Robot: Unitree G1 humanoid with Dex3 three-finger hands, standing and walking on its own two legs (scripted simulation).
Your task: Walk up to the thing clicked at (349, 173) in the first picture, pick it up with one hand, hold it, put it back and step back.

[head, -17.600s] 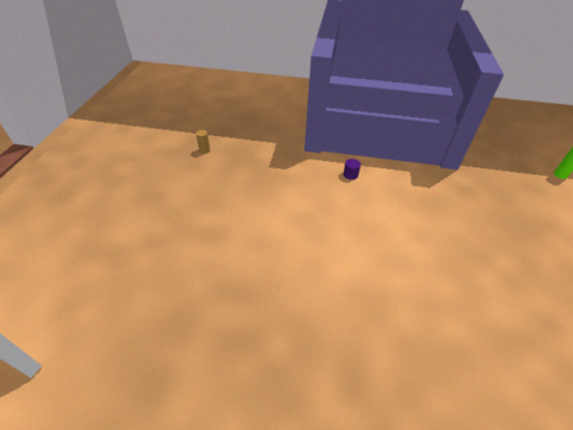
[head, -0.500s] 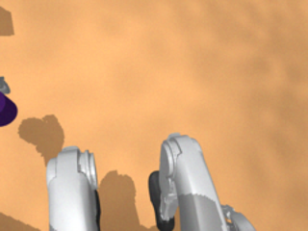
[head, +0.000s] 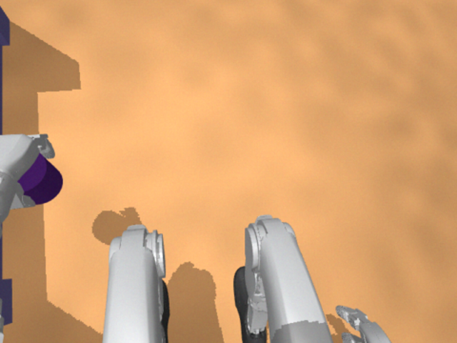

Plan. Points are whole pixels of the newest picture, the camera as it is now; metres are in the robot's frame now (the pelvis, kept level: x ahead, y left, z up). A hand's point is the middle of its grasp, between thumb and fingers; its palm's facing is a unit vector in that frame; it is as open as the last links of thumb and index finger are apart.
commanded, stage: lift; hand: left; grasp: from above
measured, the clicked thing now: (30, 177) +0.42 +0.33 -0.15
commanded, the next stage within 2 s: hold in 1.12 s
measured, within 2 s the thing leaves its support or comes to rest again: neither
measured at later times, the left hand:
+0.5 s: hand out of the picture +0.35 +0.29 +0.10, palm faces -0.42 -0.12 -0.90, open 10.5 cm
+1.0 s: hand out of the picture +0.36 +0.26 +0.23, palm faces -0.42 -0.11 -0.90, open 10.5 cm
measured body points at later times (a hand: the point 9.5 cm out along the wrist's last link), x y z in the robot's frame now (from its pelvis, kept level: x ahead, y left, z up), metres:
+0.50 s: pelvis +0.02 +0.00 +0.18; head +0.14 +0.03 +0.61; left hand +0.37 +0.30 +0.15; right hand +0.16 -0.25 +0.06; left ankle +0.09 +0.11 -0.37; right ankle +0.11 -0.13 -0.37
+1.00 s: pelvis +0.05 +0.00 +0.30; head +0.11 +0.01 +0.75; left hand +0.38 +0.26 +0.28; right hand +0.16 -0.26 +0.18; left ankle +0.09 +0.11 -0.37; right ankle +0.11 -0.13 -0.37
